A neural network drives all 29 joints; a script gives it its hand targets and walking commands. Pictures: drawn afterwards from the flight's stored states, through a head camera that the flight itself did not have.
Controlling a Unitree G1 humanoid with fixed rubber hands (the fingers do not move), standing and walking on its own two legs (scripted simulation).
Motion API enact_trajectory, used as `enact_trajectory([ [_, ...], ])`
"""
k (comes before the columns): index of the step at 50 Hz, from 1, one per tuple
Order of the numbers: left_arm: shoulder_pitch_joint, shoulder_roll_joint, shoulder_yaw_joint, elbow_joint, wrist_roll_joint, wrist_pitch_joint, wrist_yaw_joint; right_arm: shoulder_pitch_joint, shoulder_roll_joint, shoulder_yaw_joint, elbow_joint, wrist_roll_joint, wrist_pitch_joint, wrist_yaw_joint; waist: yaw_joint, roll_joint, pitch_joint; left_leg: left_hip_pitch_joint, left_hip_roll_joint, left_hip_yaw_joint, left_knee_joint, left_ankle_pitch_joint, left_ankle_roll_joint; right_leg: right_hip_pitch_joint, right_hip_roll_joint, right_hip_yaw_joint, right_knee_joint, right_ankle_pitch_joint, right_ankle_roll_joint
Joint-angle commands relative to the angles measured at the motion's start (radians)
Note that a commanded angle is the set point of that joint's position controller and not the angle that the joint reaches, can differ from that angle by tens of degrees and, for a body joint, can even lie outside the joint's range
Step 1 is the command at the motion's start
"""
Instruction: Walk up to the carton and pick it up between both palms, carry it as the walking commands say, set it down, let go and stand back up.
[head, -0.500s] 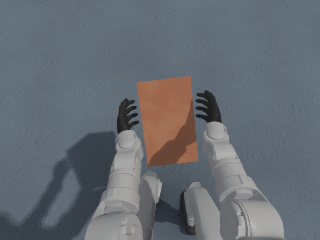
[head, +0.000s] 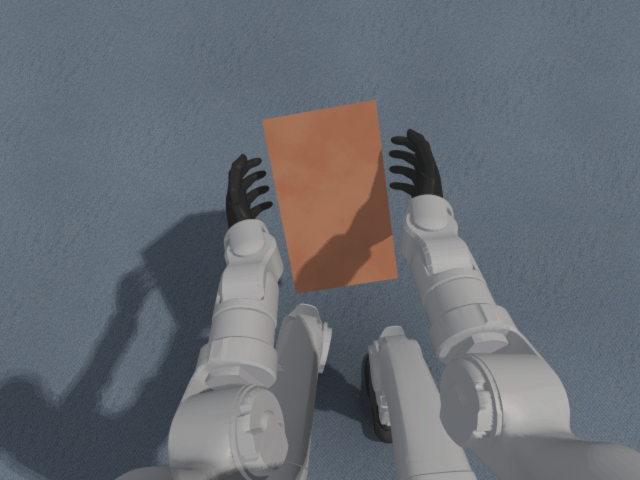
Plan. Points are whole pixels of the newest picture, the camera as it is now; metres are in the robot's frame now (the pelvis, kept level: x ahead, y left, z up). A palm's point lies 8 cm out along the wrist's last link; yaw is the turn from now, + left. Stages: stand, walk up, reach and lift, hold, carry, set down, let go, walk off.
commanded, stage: set down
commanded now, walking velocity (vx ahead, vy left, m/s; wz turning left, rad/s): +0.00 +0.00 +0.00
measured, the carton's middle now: (332, 193) +0.46 +0.06 -0.21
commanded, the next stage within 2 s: none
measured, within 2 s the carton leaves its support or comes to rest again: neither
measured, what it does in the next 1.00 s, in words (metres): lowers itself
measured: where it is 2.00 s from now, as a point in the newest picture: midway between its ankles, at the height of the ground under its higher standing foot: (338, 393)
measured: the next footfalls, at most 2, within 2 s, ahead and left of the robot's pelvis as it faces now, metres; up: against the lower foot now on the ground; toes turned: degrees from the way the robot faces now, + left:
none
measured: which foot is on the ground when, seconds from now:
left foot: down 0.00-1.00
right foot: down 0.00-1.00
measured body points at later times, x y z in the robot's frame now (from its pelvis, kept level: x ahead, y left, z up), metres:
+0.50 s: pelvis -0.02 +0.00 -0.07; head +0.26 +0.02 +0.29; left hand +0.42 +0.18 -0.18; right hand +0.47 -0.05 -0.17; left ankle +0.12 +0.12 -0.58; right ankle +0.05 -0.11 -0.58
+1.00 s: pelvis -0.02 +0.00 -0.12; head +0.29 +0.03 +0.19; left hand +0.44 +0.18 -0.27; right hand +0.50 -0.04 -0.25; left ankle +0.12 +0.12 -0.58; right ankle +0.06 -0.11 -0.58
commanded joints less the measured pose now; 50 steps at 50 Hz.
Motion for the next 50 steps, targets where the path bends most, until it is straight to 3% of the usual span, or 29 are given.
enact_trajectory([
  [1, -0.612, -0.812, -0.524, 0.023, -0.049, -0.023, -0.248, -0.510, 0.890, 0.423, -0.003, 0.041, -0.041, 0.237, 0.030, 0.021, -0.910, 0.682, -0.050, 0.083, -0.049, 0.255, 0.009, 0.177, 0.047, -0.017, -0.140, 0.196, -0.001],
  [21, -0.828, -0.770, -0.466, 0.025, -0.068, 0.023, -0.277, -0.702, 0.874, 0.376, 0.042, 0.046, 0.013, 0.225, 0.070, -0.005, -0.981, 0.490, -0.055, 0.131, 0.130, 0.213, 0.000, 0.045, 0.068, -0.039, 0.028, 0.157, 0.012],
  [50, -1.082, -0.727, -0.423, 0.014, -0.096, 0.068, -0.289, -0.926, 0.804, 0.328, 0.082, 0.065, 0.062, 0.249, 0.088, 0.001, -1.047, 0.378, -0.054, 0.154, 0.336, 0.256, -0.018, -0.189, 0.081, -0.083, 0.255, 0.140, 0.012],
])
